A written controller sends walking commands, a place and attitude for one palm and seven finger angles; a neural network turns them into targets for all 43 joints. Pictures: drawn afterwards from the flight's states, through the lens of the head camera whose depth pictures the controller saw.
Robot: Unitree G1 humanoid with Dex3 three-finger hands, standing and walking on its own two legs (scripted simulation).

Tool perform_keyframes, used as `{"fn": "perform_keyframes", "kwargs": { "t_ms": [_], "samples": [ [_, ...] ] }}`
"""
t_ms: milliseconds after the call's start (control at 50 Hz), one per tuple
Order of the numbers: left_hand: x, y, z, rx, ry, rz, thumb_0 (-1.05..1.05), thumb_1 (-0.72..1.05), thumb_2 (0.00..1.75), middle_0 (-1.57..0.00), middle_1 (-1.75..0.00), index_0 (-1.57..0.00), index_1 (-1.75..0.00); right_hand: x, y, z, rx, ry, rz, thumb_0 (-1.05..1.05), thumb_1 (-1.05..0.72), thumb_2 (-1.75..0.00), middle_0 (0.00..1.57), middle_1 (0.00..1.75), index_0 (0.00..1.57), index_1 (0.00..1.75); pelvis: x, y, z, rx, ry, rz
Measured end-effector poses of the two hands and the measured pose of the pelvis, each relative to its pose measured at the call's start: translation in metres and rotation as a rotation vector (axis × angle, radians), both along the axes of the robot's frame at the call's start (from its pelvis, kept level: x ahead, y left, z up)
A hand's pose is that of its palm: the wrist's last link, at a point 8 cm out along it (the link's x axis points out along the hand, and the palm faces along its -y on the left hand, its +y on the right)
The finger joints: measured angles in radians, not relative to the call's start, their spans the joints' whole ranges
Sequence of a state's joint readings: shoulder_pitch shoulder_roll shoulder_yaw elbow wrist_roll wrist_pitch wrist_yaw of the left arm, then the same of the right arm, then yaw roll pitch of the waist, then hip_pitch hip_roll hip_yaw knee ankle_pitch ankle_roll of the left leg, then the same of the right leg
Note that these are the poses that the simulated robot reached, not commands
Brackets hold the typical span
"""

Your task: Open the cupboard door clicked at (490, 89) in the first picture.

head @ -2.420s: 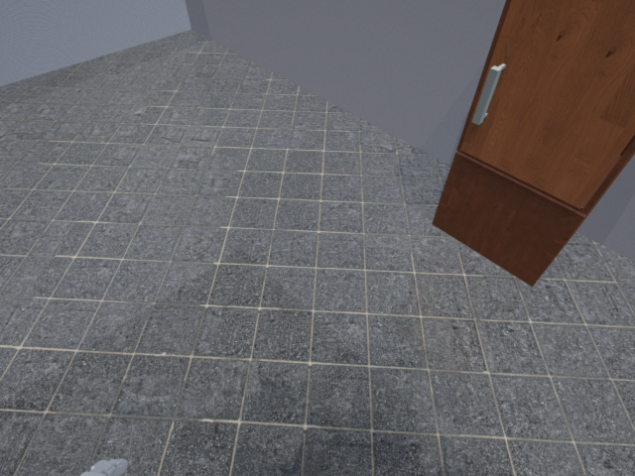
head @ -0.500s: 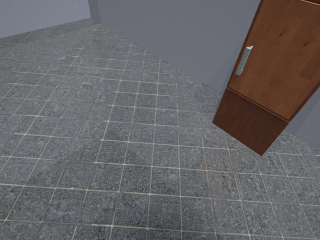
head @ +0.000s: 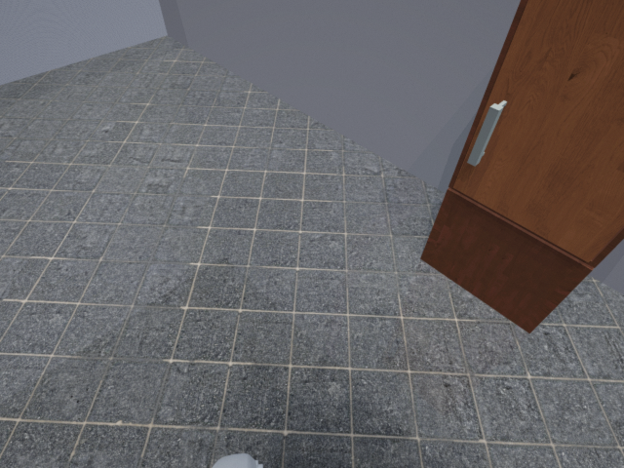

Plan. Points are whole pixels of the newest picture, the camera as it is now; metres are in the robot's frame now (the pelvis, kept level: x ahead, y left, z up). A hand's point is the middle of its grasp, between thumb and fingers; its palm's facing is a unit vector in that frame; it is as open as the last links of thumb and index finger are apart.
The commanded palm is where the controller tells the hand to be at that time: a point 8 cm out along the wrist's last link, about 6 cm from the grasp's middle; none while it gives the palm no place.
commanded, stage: walk to a spot facing it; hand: left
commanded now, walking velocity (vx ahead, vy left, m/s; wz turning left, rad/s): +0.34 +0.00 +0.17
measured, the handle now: (488, 133) +0.93 -0.47 -0.10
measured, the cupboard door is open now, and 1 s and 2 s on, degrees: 0 0 0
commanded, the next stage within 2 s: turn to face it in 0.16 s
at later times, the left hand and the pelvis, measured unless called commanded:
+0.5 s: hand (170, 443) +0.19 +0.22 -0.17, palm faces +0.00 -0.99 -0.15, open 7.4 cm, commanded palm none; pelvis +0.18 +0.04 +0.01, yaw -4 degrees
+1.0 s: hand (217, 312) +0.41 +0.18 -0.15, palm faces -0.28 -0.93 -0.24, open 7.4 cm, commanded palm none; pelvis +0.25 +0.02 +0.00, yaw -20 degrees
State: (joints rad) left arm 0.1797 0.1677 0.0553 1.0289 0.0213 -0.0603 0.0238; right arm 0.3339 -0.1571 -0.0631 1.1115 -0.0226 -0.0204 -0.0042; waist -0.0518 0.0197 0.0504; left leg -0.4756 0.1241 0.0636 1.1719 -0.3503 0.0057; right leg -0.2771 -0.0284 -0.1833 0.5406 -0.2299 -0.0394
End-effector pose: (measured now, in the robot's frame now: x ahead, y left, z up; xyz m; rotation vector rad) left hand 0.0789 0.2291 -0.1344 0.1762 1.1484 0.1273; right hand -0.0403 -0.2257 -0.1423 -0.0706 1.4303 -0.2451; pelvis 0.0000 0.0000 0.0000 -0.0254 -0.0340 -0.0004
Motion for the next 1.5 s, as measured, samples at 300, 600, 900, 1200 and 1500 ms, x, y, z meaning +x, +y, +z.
{"fn": "perform_keyframes", "kwargs": {
  "t_ms": [300, 600, 900, 1200, 1500],
  "samples": [
    [0.004, 0.046, -0.023, -0.061, 0.286, 0.13, 0.01, 0.92, 0.9, -0.2, -0.3, -0.19, -0.3, 0.255, 0.038, 0.026, -0.066, -0.322, 0.206, 0.0, -0.91, -0.9, 0.19, 0.3, 0.19, 0.3, 0.124, 0.043, -0.002, -0.002, 0.005, 0.023],
    [0.182, 0.028, 0.0, 0.004, 0.211, -0.056, 0.01, 0.92, 0.9, -0.2, -0.3, -0.19, -0.3, 0.212, 0.028, 0.003, -0.008, -0.03, -0.063, 0.0, -0.92, -0.9, 0.2, 0.3, 0.2, 0.3, 0.206, 0.027, 0.006, 0.032, 0.008, -0.134],
    [0.311, -0.006, 0.017, 0.068, 0.039, -0.246, 0.01, 0.91, 0.9, -0.21, -0.3, -0.2, -0.3, 0.292, -0.023, 0.005, -0.055, -0.198, -0.157, 0.0, -0.91, -0.9, 0.2, 0.3, 0.19, 0.3, 0.242, 0.007, 0.004, 0.05, 0.031, -0.283],
    [0.381, 0.024, 0.003, 0.016, 0.042, -0.418, 0.01, 0.9, 0.9, -0.2, -0.3, -0.2, -0.3, 0.287, 0.013, 0.042, -0.192, -0.27, -0.275, 0.0, -0.9, -0.9, 0.2, 0.3, 0.2, 0.3, 0.268, 0.052, 0.007, 0.02, 0.025, -0.48],
    [0.41, -0.058, 0.012, 0.074, 0.047, -0.673, 0.01, 0.91, 0.9, -0.2, -0.3, -0.19, -0.3, 0.151, 0.053, 0.0, -0.049, -0.044, -0.587, 0.0, -0.9, -0.9, 0.2, 0.3, 0.2, 0.3, 0.257, 0.028, -0.001, 0.05, 0.04, -0.655]
  ]
}}
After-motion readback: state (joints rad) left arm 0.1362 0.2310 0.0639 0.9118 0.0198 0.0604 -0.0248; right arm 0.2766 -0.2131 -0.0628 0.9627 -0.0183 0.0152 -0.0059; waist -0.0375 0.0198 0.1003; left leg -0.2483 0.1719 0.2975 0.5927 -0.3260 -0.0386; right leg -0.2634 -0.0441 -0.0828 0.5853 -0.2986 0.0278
